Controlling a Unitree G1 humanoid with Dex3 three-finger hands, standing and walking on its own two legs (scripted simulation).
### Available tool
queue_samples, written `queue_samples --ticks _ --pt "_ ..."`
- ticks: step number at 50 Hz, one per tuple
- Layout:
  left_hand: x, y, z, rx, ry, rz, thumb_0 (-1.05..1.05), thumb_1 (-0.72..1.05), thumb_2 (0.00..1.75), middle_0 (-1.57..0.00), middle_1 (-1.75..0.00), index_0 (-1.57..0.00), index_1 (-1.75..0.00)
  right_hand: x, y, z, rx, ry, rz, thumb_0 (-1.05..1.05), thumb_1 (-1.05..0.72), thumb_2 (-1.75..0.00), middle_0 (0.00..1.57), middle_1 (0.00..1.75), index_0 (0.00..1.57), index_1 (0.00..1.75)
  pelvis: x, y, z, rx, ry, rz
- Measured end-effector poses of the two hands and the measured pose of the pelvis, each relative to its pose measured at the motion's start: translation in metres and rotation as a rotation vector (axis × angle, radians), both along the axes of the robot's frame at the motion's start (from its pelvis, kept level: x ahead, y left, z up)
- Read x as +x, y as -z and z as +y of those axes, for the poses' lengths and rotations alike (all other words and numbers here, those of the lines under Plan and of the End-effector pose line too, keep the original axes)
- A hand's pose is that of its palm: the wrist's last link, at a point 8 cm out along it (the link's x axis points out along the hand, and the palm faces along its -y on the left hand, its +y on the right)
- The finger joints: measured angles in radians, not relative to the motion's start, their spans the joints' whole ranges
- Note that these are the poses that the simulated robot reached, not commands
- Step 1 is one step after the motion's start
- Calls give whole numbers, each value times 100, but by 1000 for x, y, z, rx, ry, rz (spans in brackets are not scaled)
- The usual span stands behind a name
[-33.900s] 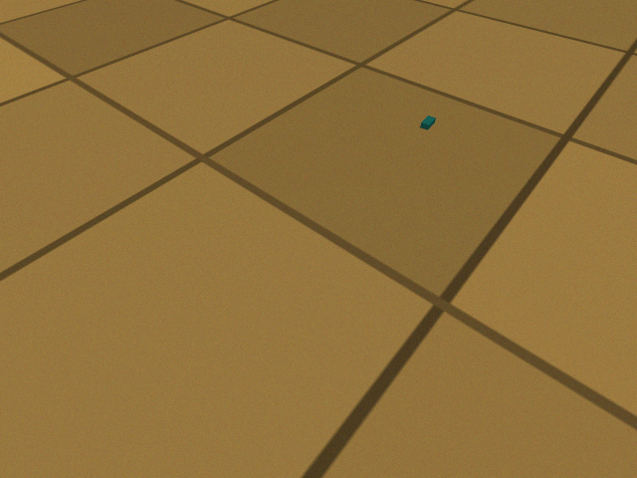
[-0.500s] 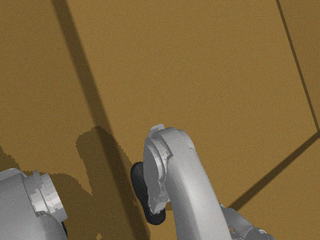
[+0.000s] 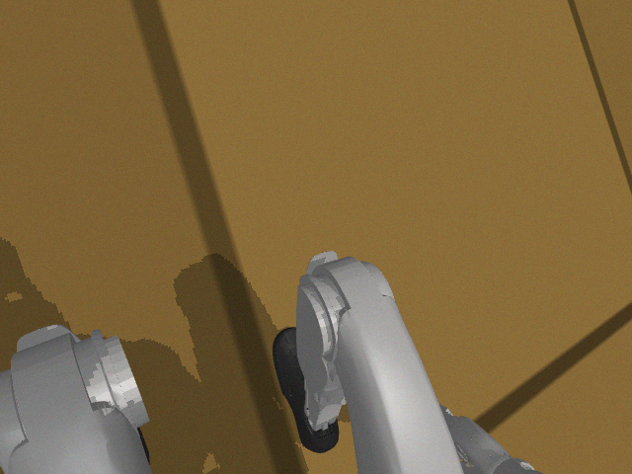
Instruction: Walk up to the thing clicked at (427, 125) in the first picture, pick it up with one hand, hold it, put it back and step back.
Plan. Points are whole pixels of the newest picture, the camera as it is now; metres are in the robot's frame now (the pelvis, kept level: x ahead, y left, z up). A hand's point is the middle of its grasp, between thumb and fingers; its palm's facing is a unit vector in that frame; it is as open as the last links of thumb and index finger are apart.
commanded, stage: settle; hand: left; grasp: from above
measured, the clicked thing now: out of the picture +0.46 +0.40 -0.25
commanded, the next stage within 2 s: lift in 0.48 s
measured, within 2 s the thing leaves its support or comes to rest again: neither
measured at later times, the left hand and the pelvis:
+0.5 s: hand out of the picture +0.43 +0.40 -0.13, palm faces -0.41 -0.13 -0.90, open 7.4 cm; pelvis -0.01 -0.01 +0.02, yaw +4 degrees
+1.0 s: hand out of the picture +0.39 +0.39 -0.06, palm faces -0.44 -0.16 -0.88, open 7.3 cm; pelvis -0.01 -0.01 +0.06, yaw +7 degrees
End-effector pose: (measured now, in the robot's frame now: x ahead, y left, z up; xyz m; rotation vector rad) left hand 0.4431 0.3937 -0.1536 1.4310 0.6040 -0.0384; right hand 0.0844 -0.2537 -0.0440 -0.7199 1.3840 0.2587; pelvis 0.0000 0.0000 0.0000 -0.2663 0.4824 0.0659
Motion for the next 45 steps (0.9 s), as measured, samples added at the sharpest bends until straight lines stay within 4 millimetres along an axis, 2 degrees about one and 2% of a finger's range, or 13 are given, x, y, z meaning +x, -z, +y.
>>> queue_samples --ticks 9,16,35,45 --pt "-5 -38 4 12 5 22 -1 41 5 -95 -17 -100 -13 13 5 -3 35 60 -50 0 -90 -89 20 29 20 30 -1 -8 -2 19 -18 32" --pt "-6 -61 3 12 30 38 -1 41 4 -97 -16 -101 -12 15 7 -8 34 106 -69 0 -91 -89 20 29 20 30 -4 -13 -4 32 -28 45" --pt "-9 -97 2 14 45 33 -1 41 3 -97 -16 -101 -13 -3 2 -17 -19 209 -44 0 -91 -90 20 29 20 30 -9 -26 -6 50 -50 74" --pt "-30 -126 2 -5 26 73 -1 42 0 -98 -14 -102 -11 -1 -10 -15 -7 268 -47 0 -92 -90 20 29 20 30 -10 -48 -6 64 -68 105"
